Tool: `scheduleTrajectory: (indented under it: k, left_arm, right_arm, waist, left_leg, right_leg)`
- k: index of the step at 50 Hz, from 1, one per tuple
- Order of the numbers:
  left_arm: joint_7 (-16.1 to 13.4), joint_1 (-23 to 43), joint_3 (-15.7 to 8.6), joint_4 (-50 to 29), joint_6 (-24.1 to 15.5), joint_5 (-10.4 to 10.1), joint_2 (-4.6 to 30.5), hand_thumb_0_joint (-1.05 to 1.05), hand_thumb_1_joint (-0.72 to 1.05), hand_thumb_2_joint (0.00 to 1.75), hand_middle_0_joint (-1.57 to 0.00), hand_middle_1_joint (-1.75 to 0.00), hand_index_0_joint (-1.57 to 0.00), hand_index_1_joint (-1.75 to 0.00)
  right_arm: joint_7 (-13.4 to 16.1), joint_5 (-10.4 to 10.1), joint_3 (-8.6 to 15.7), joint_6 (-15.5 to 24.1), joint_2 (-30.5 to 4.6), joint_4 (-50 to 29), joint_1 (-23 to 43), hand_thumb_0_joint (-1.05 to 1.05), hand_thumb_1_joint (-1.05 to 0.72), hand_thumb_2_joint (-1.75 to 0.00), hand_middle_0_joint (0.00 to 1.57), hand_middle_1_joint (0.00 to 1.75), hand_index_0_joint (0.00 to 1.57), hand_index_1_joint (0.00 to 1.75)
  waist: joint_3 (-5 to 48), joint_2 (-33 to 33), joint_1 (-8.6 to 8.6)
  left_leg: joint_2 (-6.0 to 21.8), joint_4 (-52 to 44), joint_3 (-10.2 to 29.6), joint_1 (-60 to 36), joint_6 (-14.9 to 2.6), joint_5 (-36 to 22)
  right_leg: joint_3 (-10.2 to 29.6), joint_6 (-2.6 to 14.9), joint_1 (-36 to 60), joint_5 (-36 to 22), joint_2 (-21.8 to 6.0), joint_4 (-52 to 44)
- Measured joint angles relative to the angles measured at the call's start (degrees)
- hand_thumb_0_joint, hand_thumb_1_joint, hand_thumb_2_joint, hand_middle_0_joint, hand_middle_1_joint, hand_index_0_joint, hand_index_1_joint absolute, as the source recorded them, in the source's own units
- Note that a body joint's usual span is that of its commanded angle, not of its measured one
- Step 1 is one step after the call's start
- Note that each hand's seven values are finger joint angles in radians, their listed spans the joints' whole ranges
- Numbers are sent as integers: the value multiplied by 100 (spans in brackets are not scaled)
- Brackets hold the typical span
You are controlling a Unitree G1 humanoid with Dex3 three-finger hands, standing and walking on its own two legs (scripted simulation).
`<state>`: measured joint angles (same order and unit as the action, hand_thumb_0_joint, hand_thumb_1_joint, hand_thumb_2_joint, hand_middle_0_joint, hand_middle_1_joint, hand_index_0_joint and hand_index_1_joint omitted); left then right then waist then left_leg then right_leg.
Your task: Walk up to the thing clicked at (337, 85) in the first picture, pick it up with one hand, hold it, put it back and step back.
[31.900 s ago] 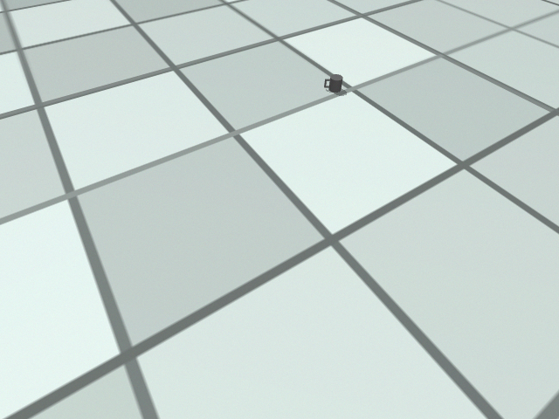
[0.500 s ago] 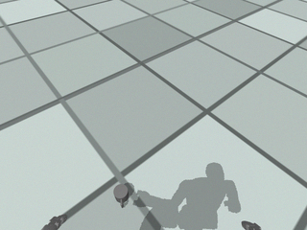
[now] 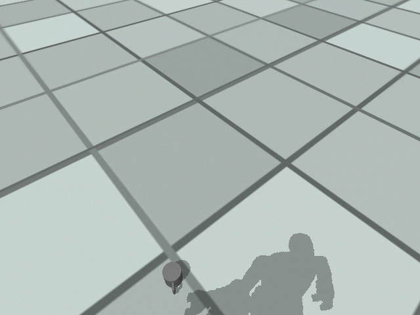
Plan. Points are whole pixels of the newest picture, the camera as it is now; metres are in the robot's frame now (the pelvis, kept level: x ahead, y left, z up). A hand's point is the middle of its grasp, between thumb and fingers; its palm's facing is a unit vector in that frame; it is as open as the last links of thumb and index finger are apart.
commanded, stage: stand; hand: left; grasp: from above
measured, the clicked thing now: (173, 278) +0.42 +0.18 -0.73
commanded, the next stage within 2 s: step back in 1.74 s
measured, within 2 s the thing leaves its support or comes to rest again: neither
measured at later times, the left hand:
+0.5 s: hand out of the picture +0.06 +0.23 -0.16, palm faces +0.01 -0.94 -0.34, open 7.4 cm
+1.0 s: hand out of the picture +0.08 +0.23 -0.15, palm faces +0.00 -0.94 -0.34, open 7.4 cm
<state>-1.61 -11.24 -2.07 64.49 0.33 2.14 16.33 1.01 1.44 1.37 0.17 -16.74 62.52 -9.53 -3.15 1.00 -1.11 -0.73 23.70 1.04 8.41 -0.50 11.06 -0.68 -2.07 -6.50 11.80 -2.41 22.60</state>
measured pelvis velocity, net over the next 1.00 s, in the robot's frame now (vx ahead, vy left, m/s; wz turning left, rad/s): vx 0.01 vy -0.01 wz -0.01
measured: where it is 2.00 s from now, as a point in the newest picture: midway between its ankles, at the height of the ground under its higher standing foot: outside the picture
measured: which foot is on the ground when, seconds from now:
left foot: down 0.00-1.00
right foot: down 0.00-1.00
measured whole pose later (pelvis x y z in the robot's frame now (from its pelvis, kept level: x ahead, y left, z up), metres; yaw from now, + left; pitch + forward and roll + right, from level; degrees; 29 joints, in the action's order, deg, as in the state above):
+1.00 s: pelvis +0.01 -0.01 +0.00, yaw -1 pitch -3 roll +0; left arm -0.4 -6.4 -1.7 66.5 -0.3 1.2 17.9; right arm 0.4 0.9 0.0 0.8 -19.0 65.2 -6.7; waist -3.3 1.0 -0.1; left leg 0.6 19.6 0.8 6.9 0.6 9.9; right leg -0.4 -1.1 -5.3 10.6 -1.1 18.8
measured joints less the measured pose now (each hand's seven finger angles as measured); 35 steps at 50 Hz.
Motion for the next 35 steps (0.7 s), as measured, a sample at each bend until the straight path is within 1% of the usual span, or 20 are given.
scheduleTrajectory:
  k: [15,35]
  left_arm:
    - [37,235,22,163,-43,-31,85,0,90,89,-21,-30,-20,-30]
    - [95,415,34,211,-57,-71,110,0,90,89,-21,-30,-20,-30]
  right_arm:
    - [-31,-29,-37,9,-151,187,139,1,-90,-90,20,30,20,30]
    - [-48,-48,-112,39,-202,282,218,1,-90,-90,20,30,20,30]
  waist:
    - [5,10,56]
    - [-18,3,96]
  left_leg:
    - [56,-235,8,-88,52,-128]
    - [122,-353,-8,-137,102,-133]
  right_leg:
    - [-8,47,74,-121,56,-216]
    - [8,95,112,-142,121,-343]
